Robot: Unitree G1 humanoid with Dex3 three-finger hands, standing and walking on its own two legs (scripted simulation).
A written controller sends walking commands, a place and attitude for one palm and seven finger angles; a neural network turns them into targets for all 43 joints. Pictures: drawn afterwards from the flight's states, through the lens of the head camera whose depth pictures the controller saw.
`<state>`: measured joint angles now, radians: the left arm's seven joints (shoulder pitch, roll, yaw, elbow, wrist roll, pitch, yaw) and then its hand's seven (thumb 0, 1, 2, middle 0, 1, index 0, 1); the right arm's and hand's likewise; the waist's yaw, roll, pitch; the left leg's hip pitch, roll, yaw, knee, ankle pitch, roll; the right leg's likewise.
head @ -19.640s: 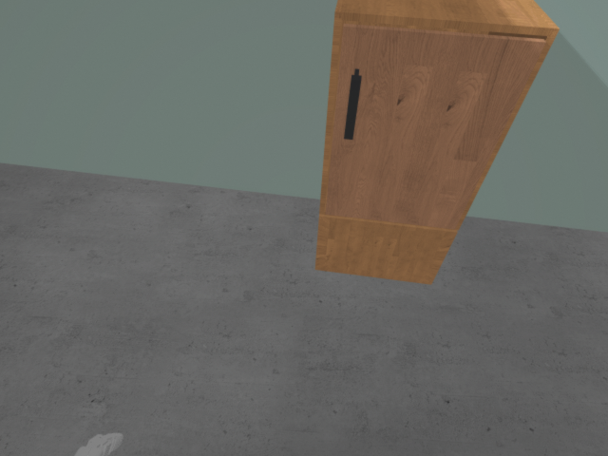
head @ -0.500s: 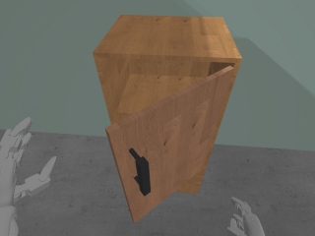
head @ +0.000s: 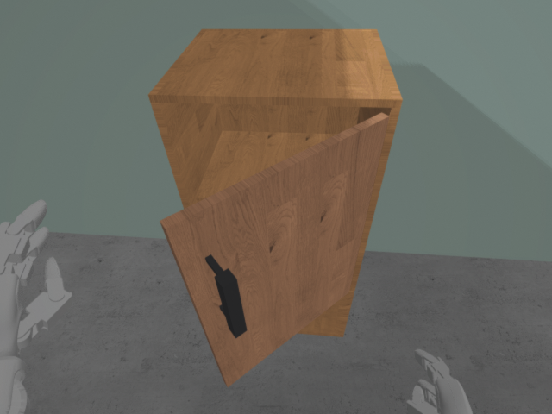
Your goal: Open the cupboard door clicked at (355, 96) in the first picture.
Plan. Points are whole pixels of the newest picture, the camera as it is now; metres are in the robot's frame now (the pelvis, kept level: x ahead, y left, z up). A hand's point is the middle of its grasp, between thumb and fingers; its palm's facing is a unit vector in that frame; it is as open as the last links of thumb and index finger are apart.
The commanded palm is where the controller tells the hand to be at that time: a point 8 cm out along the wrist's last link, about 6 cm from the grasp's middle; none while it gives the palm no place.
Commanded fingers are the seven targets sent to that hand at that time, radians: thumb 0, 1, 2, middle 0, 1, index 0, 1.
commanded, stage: step back with the hand held close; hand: left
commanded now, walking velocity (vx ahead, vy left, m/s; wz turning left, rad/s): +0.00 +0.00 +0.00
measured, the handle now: (225, 297) +0.29 +0.13 +0.00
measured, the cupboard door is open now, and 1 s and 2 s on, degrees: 43 43 43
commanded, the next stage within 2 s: stop stepping back and stand still in 1.16 s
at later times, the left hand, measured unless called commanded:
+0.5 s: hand (42, 312) +0.16 +0.28 +0.15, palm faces +0.34 -0.79 -0.51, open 7.4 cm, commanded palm +0.11 +0.32 +0.17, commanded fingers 0.00 0.90 0.90 -0.20 -0.30 -0.20 -0.30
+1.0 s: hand out of the picture +0.04 +0.32 +0.15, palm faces +0.44 -0.79 -0.43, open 7.5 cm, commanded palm -0.01 +0.36 +0.17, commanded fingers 0.00 0.90 0.90 -0.20 -0.30 -0.20 -0.30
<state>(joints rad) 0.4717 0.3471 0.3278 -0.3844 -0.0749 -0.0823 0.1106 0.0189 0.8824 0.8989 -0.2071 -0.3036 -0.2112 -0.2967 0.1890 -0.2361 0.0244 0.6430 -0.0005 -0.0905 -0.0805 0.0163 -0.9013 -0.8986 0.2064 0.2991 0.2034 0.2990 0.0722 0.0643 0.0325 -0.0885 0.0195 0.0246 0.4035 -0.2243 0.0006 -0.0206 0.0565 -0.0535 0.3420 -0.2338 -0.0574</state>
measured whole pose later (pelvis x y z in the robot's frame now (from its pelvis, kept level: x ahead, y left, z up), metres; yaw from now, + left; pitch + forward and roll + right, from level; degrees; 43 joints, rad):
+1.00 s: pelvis -0.14 +0.06 -0.02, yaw +3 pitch -1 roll -4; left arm 0.56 0.41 0.39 -0.56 -0.04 -0.21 0.14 0.02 0.88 0.90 -0.21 -0.30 -0.21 -0.30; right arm 0.16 -0.20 0.01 0.61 0.00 -0.07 -0.07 0.02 -0.90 -0.90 0.21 0.30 0.21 0.30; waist 0.03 0.03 0.06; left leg -0.47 0.01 0.03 0.57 -0.14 0.04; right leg -0.22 0.09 0.03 0.52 -0.28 0.00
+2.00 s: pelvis -0.34 +0.12 -0.01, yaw -4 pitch +0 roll +0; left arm 0.50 0.40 0.43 -0.39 -0.04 -0.15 0.14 0.01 0.88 0.90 -0.21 -0.30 -0.21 -0.30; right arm 0.27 -0.21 0.00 0.70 -0.01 -0.07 -0.08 0.02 -0.90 -0.90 0.21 0.30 0.21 0.30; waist 0.01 -0.04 -0.09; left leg -0.55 0.05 0.03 1.06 -0.27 -0.02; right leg -0.17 0.05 -0.13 0.46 -0.30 -0.10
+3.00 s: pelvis -0.32 +0.14 +0.00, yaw +0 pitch -2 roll +0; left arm 0.27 0.19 0.01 1.10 0.01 0.01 0.02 0.00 0.93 0.90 -0.20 -0.30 -0.20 -0.29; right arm 0.26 -0.18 0.01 1.06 -0.03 0.03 -0.03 0.01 -0.92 -0.90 0.20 0.30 0.20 0.30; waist 0.01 0.04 0.05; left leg -0.16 0.02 0.05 0.41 -0.22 0.00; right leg -0.17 0.00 -0.14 0.40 -0.20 -0.05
